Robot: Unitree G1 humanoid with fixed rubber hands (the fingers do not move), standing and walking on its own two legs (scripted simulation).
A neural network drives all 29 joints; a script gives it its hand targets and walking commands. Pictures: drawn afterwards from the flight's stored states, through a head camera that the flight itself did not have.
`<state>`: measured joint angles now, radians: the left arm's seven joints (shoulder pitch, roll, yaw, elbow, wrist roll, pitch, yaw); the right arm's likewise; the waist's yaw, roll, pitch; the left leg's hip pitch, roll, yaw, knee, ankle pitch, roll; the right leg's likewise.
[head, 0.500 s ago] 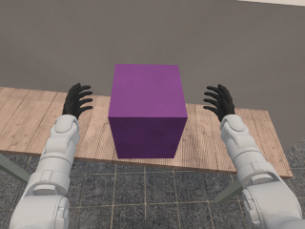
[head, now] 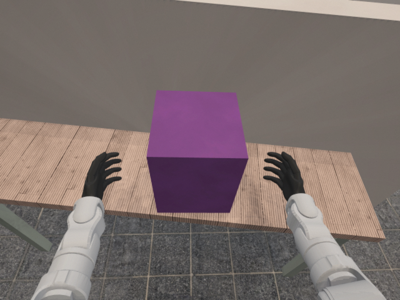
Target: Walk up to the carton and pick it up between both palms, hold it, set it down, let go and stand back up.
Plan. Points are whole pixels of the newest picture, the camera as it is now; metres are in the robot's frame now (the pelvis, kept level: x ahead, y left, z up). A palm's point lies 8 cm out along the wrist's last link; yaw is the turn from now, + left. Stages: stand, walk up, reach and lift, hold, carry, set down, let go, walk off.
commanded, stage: set down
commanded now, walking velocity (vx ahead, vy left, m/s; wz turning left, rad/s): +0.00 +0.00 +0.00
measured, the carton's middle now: (195, 155) +0.46 +0.03 -0.02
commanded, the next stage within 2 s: let go in 1.76 s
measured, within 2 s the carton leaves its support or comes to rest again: neither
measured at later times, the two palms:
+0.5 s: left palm (99, 235) +0.24 +0.22 -0.04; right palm (299, 241) +0.25 -0.20 -0.04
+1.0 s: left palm (95, 254) +0.21 +0.23 -0.06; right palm (303, 266) +0.20 -0.21 -0.06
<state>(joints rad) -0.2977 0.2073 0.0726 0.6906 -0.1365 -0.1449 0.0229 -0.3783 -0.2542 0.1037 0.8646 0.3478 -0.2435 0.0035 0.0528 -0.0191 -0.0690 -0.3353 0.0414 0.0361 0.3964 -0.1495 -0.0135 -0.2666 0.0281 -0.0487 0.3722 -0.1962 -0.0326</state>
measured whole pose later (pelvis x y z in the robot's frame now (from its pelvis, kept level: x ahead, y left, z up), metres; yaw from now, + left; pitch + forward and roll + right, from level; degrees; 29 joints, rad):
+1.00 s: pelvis +0.02 +0.00 +0.00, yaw -1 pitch -1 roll +1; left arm 0.10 0.20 0.02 0.71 -0.13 -0.33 0.02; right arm 0.08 -0.19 0.12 0.87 0.22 -0.52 0.03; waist 0.03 -0.04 0.03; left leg -0.20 0.03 0.05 0.44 -0.22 -0.02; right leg -0.16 0.02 -0.01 0.46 -0.29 -0.03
